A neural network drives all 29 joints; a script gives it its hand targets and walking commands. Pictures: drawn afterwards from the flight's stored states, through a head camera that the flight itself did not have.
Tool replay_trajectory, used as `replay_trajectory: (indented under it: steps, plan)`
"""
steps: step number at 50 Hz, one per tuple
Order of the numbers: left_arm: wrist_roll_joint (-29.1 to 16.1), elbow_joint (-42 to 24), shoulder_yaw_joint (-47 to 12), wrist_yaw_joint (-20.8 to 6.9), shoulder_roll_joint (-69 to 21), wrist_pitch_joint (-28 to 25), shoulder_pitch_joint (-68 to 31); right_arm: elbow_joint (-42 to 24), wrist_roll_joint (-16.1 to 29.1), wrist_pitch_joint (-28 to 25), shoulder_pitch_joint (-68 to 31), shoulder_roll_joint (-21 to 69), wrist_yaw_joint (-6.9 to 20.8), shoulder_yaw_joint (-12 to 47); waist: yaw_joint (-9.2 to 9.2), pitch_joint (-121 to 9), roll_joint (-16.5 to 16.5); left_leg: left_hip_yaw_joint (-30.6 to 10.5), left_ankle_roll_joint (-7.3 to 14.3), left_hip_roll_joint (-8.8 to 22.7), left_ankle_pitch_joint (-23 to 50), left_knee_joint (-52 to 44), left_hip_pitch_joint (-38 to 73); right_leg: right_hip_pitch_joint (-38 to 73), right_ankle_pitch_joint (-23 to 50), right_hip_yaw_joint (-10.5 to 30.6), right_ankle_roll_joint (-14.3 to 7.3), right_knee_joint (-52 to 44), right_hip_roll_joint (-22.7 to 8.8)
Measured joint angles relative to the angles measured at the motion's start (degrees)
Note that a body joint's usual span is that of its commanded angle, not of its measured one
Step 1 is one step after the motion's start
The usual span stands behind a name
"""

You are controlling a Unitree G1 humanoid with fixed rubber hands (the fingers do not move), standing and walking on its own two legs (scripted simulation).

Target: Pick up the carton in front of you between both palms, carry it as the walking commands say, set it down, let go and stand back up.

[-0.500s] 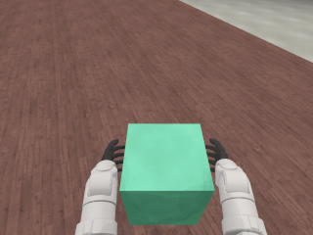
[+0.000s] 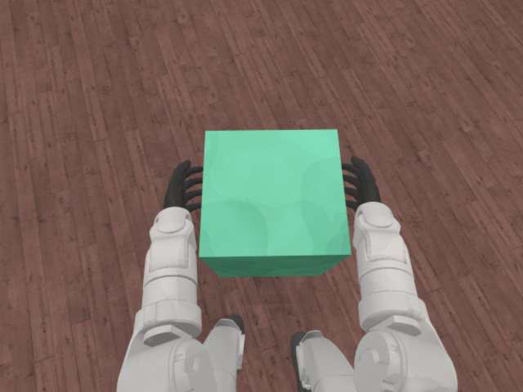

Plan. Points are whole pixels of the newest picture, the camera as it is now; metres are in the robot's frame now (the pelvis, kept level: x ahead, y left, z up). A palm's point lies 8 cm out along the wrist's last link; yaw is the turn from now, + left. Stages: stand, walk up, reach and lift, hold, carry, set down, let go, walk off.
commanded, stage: set down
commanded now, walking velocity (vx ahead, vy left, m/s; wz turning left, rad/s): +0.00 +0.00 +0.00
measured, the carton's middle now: (270, 213) +0.39 +0.02 -0.14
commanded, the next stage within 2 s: none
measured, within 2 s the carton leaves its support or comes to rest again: rests again in 1.82 s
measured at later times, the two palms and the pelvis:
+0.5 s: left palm (190, 206) +0.42 +0.18 -0.20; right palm (332, 202) +0.44 -0.12 -0.20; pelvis -0.01 -0.01 -0.12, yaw -1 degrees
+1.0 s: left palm (197, 214) +0.45 +0.20 -0.36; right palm (312, 203) +0.49 -0.10 -0.36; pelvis -0.04 +0.00 -0.24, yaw -3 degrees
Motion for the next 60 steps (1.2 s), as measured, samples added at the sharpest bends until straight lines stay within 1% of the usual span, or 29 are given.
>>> replay_trajectory:
  steps: [3,5,8,11,14,18,24,31,40,52,60]
  plan:
    - [-3.09,-1.19,-1.60,0.23,1.35,-3.93,-0.14,-1.81,4.29,-3.40,0.19,-0.46,-1.52,2.73,0.17,-0.73,-0.02,-0.66,-0.66,0.26,-0.71,4.14,-9.60,-9.59,-0.77,-0.55,-0.28,4.24,0.80]
    - [-5.42,-2.28,-2.83,0.40,2.26,-5.36,-0.28,-3.41,7.54,-4.57,0.45,-0.89,-2.70,4.84,0.33,-2.24,-0.14,-1.02,-1.08,0.37,-1.52,7.27,-15.92,-15.94,-1.59,-0.78,-0.40,7.43,1.34]
    - [-8.34,-3.58,-4.16,0.45,3.65,-6.00,-0.95,-5.42,11.57,-5.00,0.34,-1.51,-4.11,7.30,0.59,-5.67,-0.38,-1.53,-1.64,0.45,-3.06,12.02,-24.42,-24.49,-3.03,-0.99,-0.55,12.20,2.15]
    - [-9.58,-3.74,-3.86,0.17,4.35,-5.41,-2.64,-6.20,13.27,-4.33,-0.90,-1.67,-5.03,7.69,0.84,-9.24,-0.56,-1.87,-2.09,0.41,-4.57,16.27,-31.01,-31.08,-4.51,-1.17,-0.68,16.46,2.73]
    - [-8.99,-2.91,-2.08,-0.51,4.42,-4.06,-5.02,-5.77,12.92,-2.97,-2.90,-1.48,-5.19,6.50,1.06,-11.99,-0.69,-2.05,-2.32,0.27,-5.87,19.81,-35.79,-35.85,-5.83,-1.33,-0.70,20.03,3.10]
    - [-7.02,-1.20,0.24,-1.28,4.60,-2.10,-8.14,-4.07,11.16,-1.17,-5.83,-1.36,-5.09,4.51,1.30,-14.36,-0.84,-2.17,-2.37,0.01,-7.32,23.92,-40.91,-40.89,-7.34,-1.47,-0.57,24.08,3.42]
    - [-5.68,0.94,1.35,-0.99,5.50,-1.31,-11.82,-1.04,9.94,-0.68,-10.04,-2.55,-5.06,3.29,1.49,-16.32,-1.02,-2.37,-2.36,-0.54,-9.06,30.19,-49.16,-48.87,-9.24,-1.72,-0.17,30.14,3.77]
    - [-7.70,1.82,0.16,0.94,7.25,-1.43,-16.06,1.64,12.13,-1.21,-15.50,-5.70,-5.44,4.42,1.39,-16.26,-1.09,-2.60,-2.34,-1.43,-10.73,38.57,-59.54,-58.80,-11.31,-2.08,0.70,38.26,4.18]
    - [-10.05,3.08,-0.77,3.28,9.55,0.15,-22.99,5.36,14.72,-0.26,-23.90,-10.14,-5.70,5.51,1.50,-13.36,-1.10,-2.56,-2.33,-2.50,-12.39,48.73,-69.75,-68.54,-13.55,-2.16,1.95,48.29,4.94]
    - [-10.28,6.57,0.41,4.30,12.62,1.34,-32.47,11.50,14.30,0.62,-35.38,-14.47,-6.02,5.80,2.76,-6.83,-1.14,-2.39,-2.89,-3.25,-13.49,58.52,-78.59,-77.38,-15.16,-2.18,2.90,58.50,6.24]
    - [-12.18,8.43,0.08,4.57,15.75,1.22,-38.20,14.33,16.51,0.56,-42.19,-17.40,-7.49,9.03,3.76,-0.45,-1.14,-2.40,-3.74,-3.43,-14.54,64.69,-82.97,-82.03,-16.37,-2.60,2.94,65.13,7.11]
